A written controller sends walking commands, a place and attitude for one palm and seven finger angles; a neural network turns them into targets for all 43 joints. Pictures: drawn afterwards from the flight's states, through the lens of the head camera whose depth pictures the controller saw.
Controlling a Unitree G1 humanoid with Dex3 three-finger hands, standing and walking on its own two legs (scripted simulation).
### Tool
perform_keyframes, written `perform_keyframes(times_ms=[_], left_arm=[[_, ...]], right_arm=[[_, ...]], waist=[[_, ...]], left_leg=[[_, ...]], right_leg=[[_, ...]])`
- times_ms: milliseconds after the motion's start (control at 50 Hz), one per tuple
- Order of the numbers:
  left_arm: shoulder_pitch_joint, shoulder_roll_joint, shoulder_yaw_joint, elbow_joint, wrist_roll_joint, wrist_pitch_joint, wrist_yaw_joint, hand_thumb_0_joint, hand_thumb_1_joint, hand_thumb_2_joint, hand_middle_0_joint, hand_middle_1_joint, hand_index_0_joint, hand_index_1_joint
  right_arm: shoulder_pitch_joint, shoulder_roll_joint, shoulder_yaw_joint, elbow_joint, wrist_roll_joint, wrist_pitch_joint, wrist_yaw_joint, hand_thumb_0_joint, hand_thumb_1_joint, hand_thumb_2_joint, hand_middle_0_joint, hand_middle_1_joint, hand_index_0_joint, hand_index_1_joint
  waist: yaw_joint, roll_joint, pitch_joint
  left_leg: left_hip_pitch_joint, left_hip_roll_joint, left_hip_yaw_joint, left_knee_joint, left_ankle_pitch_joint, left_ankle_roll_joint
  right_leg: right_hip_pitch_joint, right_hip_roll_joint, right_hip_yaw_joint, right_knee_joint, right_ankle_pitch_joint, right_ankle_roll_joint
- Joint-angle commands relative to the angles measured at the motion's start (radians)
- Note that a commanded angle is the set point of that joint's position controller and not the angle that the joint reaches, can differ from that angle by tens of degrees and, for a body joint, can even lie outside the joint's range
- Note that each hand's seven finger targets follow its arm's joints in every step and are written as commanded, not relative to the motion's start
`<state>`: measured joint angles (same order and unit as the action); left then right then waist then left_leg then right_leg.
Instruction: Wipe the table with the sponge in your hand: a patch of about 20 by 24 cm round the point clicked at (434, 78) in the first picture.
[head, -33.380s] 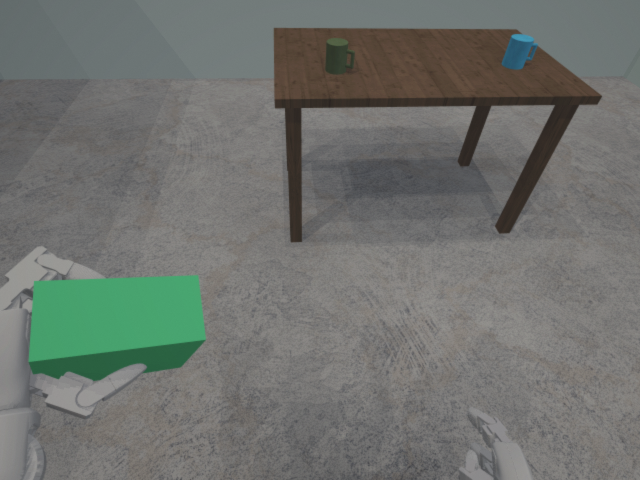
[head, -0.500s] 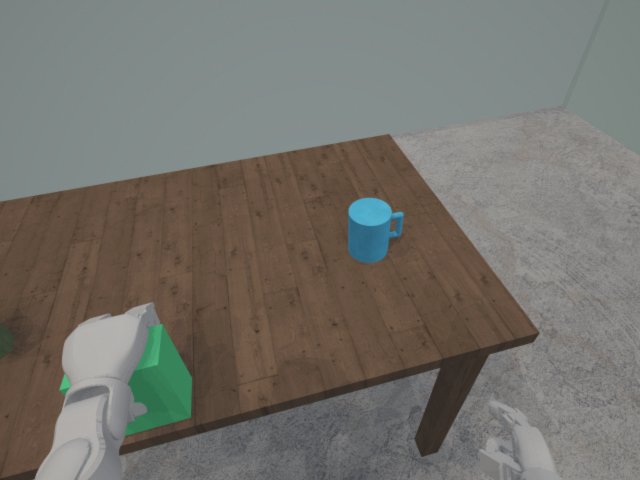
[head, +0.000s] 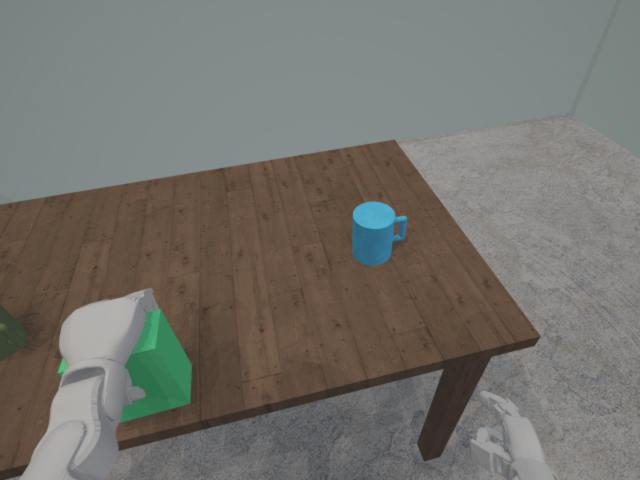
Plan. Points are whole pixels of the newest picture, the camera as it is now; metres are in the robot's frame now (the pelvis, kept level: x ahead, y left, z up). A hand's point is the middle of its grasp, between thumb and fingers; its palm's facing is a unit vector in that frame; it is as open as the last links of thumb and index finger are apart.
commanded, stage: lift the sponge slowly off the table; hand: left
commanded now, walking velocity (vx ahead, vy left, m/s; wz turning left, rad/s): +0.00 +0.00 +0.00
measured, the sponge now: (140, 377) +0.23 +0.30 -0.01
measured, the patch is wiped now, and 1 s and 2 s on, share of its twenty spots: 1.00 1.00 1.00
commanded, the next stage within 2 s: bring the sponge back beside the body in 1.18 s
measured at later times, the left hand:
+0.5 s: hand (112, 335) +0.24 +0.30 +0.08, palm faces +0.01 -0.08 -1.00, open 10.6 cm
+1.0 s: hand (107, 320) +0.24 +0.29 +0.11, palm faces +0.03 -0.08 -1.00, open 10.6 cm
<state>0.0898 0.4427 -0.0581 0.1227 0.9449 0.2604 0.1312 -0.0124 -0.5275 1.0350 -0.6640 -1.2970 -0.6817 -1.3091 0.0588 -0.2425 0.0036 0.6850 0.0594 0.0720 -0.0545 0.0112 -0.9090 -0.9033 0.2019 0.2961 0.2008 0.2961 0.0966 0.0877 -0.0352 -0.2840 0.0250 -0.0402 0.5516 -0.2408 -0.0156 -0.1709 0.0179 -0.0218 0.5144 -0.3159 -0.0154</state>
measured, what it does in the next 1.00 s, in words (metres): stands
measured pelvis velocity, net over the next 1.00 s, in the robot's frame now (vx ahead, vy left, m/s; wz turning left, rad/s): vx -0.01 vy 0.00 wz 0.01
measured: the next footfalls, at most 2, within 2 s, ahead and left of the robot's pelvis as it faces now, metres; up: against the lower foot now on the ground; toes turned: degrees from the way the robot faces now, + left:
none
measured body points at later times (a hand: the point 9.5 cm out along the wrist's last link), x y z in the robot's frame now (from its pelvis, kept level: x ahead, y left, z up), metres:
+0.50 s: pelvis +0.00 +0.00 +0.01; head -0.02 -0.03 +0.45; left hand +0.23 +0.30 +0.13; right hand +0.23 -0.20 -0.08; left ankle +0.04 +0.13 -0.73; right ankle -0.02 -0.11 -0.73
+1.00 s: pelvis -0.01 +0.00 +0.01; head -0.03 -0.04 +0.46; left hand +0.23 +0.29 +0.16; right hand +0.24 -0.20 -0.07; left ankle +0.04 +0.13 -0.73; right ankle -0.02 -0.11 -0.73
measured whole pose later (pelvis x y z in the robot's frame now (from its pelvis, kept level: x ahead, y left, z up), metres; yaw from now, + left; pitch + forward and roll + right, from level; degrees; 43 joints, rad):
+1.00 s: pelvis -0.01 +0.00 +0.01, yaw +1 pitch -5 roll -1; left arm 0.02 0.51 -0.05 -0.02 0.89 0.31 -0.03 -0.01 -0.53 1.04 -0.68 -1.28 -0.69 -1.29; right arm 0.01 -0.26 0.04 0.68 0.06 0.06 -0.06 0.01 -0.91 -0.90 0.20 0.30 0.20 0.30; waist 0.11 0.11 0.00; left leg -0.17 0.02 -0.05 0.43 -0.18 -0.02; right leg -0.06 0.01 -0.03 0.39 -0.25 -0.02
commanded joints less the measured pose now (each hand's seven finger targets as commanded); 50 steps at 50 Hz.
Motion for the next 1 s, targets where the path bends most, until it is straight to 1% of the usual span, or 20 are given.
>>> perform_keyframes(times_ms=[0,140,200,240,300,320,360,460,500,540,580,600,620,680,800,820,860,900,940,980], left_arm=[[-0.213,0.24,0.148,-0.254,0.01,-0.007,0.016,0.0,0.1,1.3,-1.2,-1.6,-1.2,-1.6],[-0.262,0.221,0.118,-0.299,0.007,-0.041,-0.01,0.0,0.1,1.3,-1.2,-1.6,-1.2,-1.6],[-0.269,0.284,0.178,-0.3,0.011,-0.045,-0.005,0.0,0.1,1.3,-1.2,-1.6,-1.2,-1.6],[-0.307,0.259,0.156,-0.291,0.016,-0.045,0.0,0.0,0.1,1.3,-1.2,-1.6,-1.2,-1.6],[-0.257,0.295,0.197,-0.309,0.013,-0.029,0.003,0.0,0.1,1.3,-1.2,-1.6,-1.2,-1.6],[-0.281,0.255,0.162,-0.305,0.01,-0.023,-0.003,0.0,0.1,1.3,-1.2,-1.6,-1.2,-1.6],[-0.282,0.273,0.174,-0.26,0.003,-0.003,-0.013,0.0,0.1,1.3,-1.2,-1.6,-1.2,-1.6],[-0.262,0.238,0.129,-0.319,-0.009,0.014,-0.05,0.0,0.1,1.3,-1.2,-1.6,-1.2,-1.6],[-0.23,0.277,0.164,-0.339,-0.014,0.013,-0.061,0.0,0.1,1.3,-1.2,-1.6,-1.2,-1.6],[-0.254,0.242,0.127,-0.349,-0.013,0.006,-0.069,0.0,0.1,1.3,-1.2,-1.6,-1.2,-1.6],[-0.272,0.253,0.133,-0.371,-0.008,-0.001,-0.07,0.0,0.1,1.3,-1.2,-1.6,-1.2,-1.6],[-0.269,0.309,0.189,-0.388,-0.006,-0.004,-0.066,0.0,0.1,1.3,-1.2,-1.6,-1.2,-1.6],[-0.275,0.281,0.167,-0.395,-0.001,-0.005,-0.064,0.0,0.1,1.3,-1.2,-1.6,-1.2,-1.6],[-0.297,0.304,0.186,-0.36,-0.001,0.004,-0.055,0.0,0.1,1.3,-1.2,-1.6,-1.2,-1.6],[-0.353,0.323,0.186,-0.343,-0.012,0.036,-0.071,0.0,0.1,1.3,-1.2,-1.6,-1.2,-1.6],[-0.387,0.282,0.146,-0.346,-0.014,0.037,-0.081,0.0,0.1,1.3,-1.2,-1.6,-1.2,-1.6],[-0.364,0.266,0.125,-0.352,-0.023,0.037,-0.098,0.0,0.1,1.3,-1.2,-1.6,-1.2,-1.6],[-0.34,0.308,0.161,-0.366,-0.025,0.035,-0.114,0.0,0.1,1.3,-1.2,-1.6,-1.2,-1.6],[-0.331,0.287,0.141,-0.368,-0.025,0.035,-0.127,0.0,0.1,1.3,-1.2,-1.6,-1.2,-1.6],[-0.356,0.319,0.166,-0.357,-0.023,0.034,-0.133,0.0,0.1,1.3,-1.2,-1.6,-1.2,-1.6]], right_arm=[[-0.204,-0.121,-0.039,-0.177,-0.007,-0.057,-0.009,0.0,-0.9,-0.9,0.2,0.3,0.2,0.3],[-0.207,-0.114,-0.034,-0.179,-0.009,-0.07,-0.014,0.0,-0.9,-0.9,0.2,0.3,0.2,0.3],[-0.208,-0.122,-0.034,-0.169,-0.014,-0.067,-0.018,0.0,-0.9,-0.9,0.2,0.3,0.2,0.3],[-0.209,-0.116,-0.033,-0.164,-0.01,-0.07,-0.021,0.0,-0.9,-0.9,0.2,0.3,0.2,0.3],[-0.215,-0.123,-0.034,-0.165,-0.012,-0.065,-0.015,0.0,-0.9,-0.9,0.2,0.3,0.2,0.3],[-0.223,-0.116,-0.028,-0.169,-0.009,-0.066,-0.015,0.0,-0.9,-0.9,0.2,0.3,0.2,0.3],[-0.225,-0.126,-0.026,-0.157,-0.008,-0.059,-0.014,0.0,-0.9,-0.9,0.2,0.3,0.2,0.3],[-0.247,-0.121,-0.022,-0.178,-0.005,-0.06,-0.008,0.0,-0.9,-0.9,0.2,0.3,0.2,0.3],[-0.246,-0.126,-0.022,-0.182,-0.007,-0.059,-0.005,0.0,-0.9,-0.9,0.2,0.3,0.2,0.3],[-0.244,-0.117,-0.019,-0.183,-0.007,-0.063,-0.007,0.0,-0.9,-0.9,0.2,0.3,0.2,0.3],[-0.244,-0.12,-0.02,-0.182,-0.01,-0.064,-0.007,0.0,-0.9,-0.9,0.2,0.3,0.2,0.3],[-0.245,-0.126,-0.022,-0.18,-0.012,-0.064,-0.008,0.0,-0.9,-0.9,0.2,0.3,0.2,0.3],[-0.25,-0.118,-0.016,-0.186,-0.011,-0.067,-0.008,0.0,-0.9,-0.9,0.2,0.3,0.2,0.3],[-0.244,-0.122,-0.018,-0.168,-0.01,-0.061,-0.011,0.0,-0.9,-0.9,0.2,0.3,0.2,0.3],[-0.267,-0.127,-0.01,-0.165,-0.003,-0.062,-0.013,0.0,-0.9,-0.9,0.2,0.3,0.2,0.3],[-0.272,-0.12,-0.006,-0.169,-0.002,-0.065,-0.014,0.0,-0.9,-0.9,0.2,0.3,0.2,0.3],[-0.273,-0.121,-0.007,-0.171,-0.003,-0.067,-0.012,0.0,-0.9,-0.9,0.2,0.3,0.2,0.3],[-0.274,-0.128,-0.009,-0.177,-0.005,-0.067,-0.012,0.0,-0.9,-0.9,0.2,0.3,0.2,0.3],[-0.273,-0.123,-0.004,-0.18,-0.005,-0.066,-0.012,0.0,-0.9,-0.9,0.2,0.3,0.2,0.3],[-0.268,-0.13,-0.005,-0.174,-0.007,-0.059,-0.012,0.0,-0.9,-0.9,0.2,0.3,0.2,0.3]], waist=[[0.008,-0.001,-0.159],[-0.001,-0.008,-0.137],[0.01,-0.006,-0.147],[0.005,-0.008,-0.146],[0.022,0.033,-0.171],[0.021,0.004,-0.172],[0.016,-0.019,-0.14],[0.019,0.014,-0.154],[0.02,0.0,-0.145],[0.014,-0.021,-0.137],[0.015,-0.011,-0.138],[0.022,-0.011,-0.146],[0.029,-0.011,-0.159],[0.021,-0.025,-0.126],[0.018,0.034,-0.129],[0.017,0.019,-0.141],[0.016,0.025,-0.14],[0.018,0.011,-0.153],[0.018,-0.019,-0.15],[0.016,-0.035,-0.137]], left_leg=[[0.168,-0.056,0.009,-0.062,0.177,0.069],[0.192,-0.054,0.009,-0.076,0.167,0.072],[0.203,-0.054,0.005,-0.089,0.168,0.068],[0.208,-0.053,0.014,-0.09,0.174,0.068],[0.215,-0.054,0.003,-0.104,0.195,0.061],[0.216,-0.057,0.008,-0.102,0.205,0.065],[0.201,-0.054,0.007,-0.109,0.197,0.063],[0.222,-0.053,0.008,-0.119,0.207,0.066],[0.218,-0.05,0.0,-0.126,0.203,0.065],[0.221,-0.049,0.004,-0.126,0.198,0.068],[0.232,-0.049,0.004,-0.128,0.207,0.069],[0.235,-0.047,-0.004,-0.134,0.201,0.067],[0.238,-0.053,0.001,-0.129,0.22,0.069],[0.232,-0.049,0.004,-0.136,0.213,0.064],[0.238,-0.052,0.001,-0.158,0.182,0.059],[0.238,-0.055,0.004,-0.156,0.186,0.062],[0.246,-0.055,0.004,-0.154,0.196,0.064],[0.25,-0.051,0.001,-0.156,0.196,0.065],[0.245,-0.053,0.007,-0.147,0.213,0.067],[0.238,-0.051,0.006,-0.152,0.205,0.066]], right_leg=[[-0.038,0.028,0.017,-0.115,0.235,-0.05],[-0.05,0.027,0.009,-0.14,0.199,-0.047],[-0.031,0.03,0.025,-0.153,0.197,-0.052],[-0.034,0.027,0.012,-0.154,0.199,-0.049],[0.008,0.03,0.024,-0.157,0.218,-0.057],[0.011,0.025,0.007,-0.156,0.236,-0.053],[0.005,0.023,0.009,-0.167,0.234,-0.05],[0.024,0.02,0.005,-0.172,0.239,-0.048],[0.032,0.026,0.017,-0.172,0.228,-0.051],[0.022,0.023,0.004,-0.176,0.224,-0.047],[0.024,0.022,0.01,-0.181,0.235,-0.047],[0.036,0.029,0.026,-0.183,0.218,-0.054],[0.045,0.023,0.009,-0.179,0.239,-0.051],[0.032,0.023,0.017,-0.193,0.23,-0.05],[0.043,0.024,0.033,-0.209,0.188,-0.055],[0.047,0.019,0.013,-0.205,0.197,-0.051],[0.045,0.018,0.009,-0.209,0.214,-0.049],[0.058,0.021,0.027,-0.207,0.218,-0.052],[0.056,0.017,0.011,-0.2,0.239,-0.045],[0.051,0.015,0.017,-0.207,0.236,-0.044]])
